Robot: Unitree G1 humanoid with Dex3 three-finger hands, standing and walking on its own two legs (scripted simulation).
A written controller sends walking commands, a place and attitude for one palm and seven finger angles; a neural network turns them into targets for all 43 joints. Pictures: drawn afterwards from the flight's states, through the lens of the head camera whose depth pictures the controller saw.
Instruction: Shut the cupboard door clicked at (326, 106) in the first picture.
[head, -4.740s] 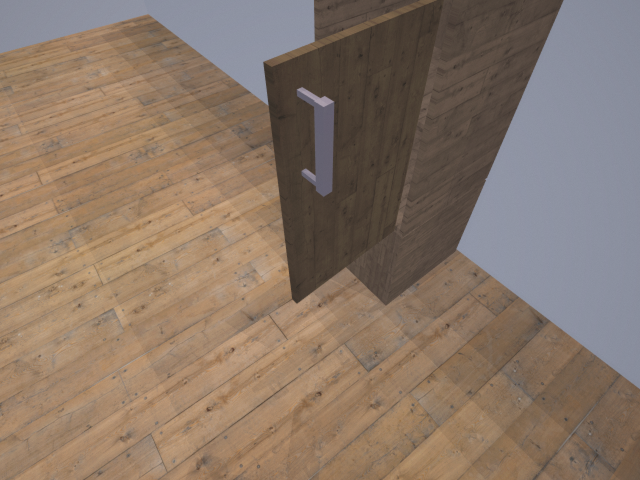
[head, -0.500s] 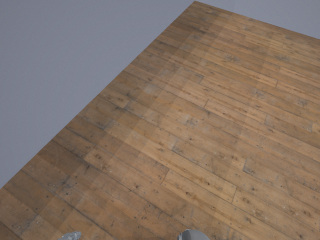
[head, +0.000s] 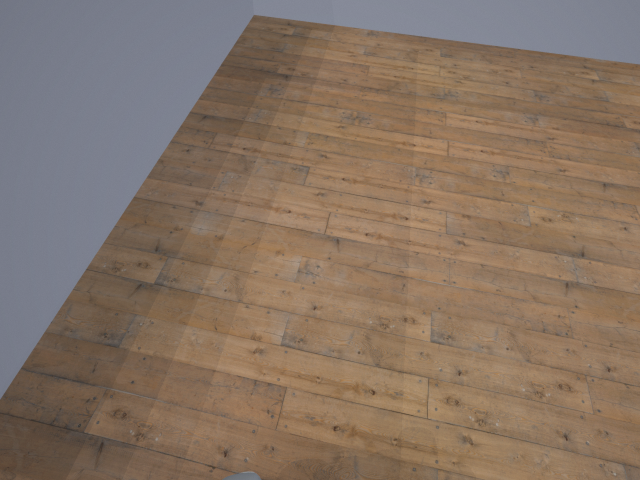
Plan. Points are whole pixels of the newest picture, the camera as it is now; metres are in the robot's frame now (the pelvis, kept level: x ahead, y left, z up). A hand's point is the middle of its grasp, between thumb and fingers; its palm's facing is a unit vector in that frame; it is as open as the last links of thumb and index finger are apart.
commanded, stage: walk around to get in front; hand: left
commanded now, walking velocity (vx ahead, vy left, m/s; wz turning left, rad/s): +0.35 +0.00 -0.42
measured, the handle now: out of the picture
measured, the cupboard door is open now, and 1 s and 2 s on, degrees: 93 93 93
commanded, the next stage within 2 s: walk to a spot facing it in 0.74 s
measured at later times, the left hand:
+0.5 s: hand (271, 338) +0.35 +0.09 -0.16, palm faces -0.19 -0.96 -0.20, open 7.3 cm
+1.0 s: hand (313, 241) +0.57 +0.04 -0.16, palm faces -0.24 -0.95 -0.18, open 7.4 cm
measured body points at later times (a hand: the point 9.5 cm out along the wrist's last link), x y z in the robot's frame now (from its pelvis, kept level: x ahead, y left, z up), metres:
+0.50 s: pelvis +0.21 -0.06 +0.00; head +0.24 -0.07 +0.45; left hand +0.36 +0.15 -0.14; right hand +0.13 -0.29 -0.15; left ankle +0.20 +0.09 -0.66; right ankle +0.21 -0.16 -0.73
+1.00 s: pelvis +0.44 -0.12 +0.00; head +0.47 -0.14 +0.45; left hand +0.58 +0.09 -0.15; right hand +0.34 -0.33 -0.16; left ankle +0.40 +0.04 -0.73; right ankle +0.47 -0.25 -0.73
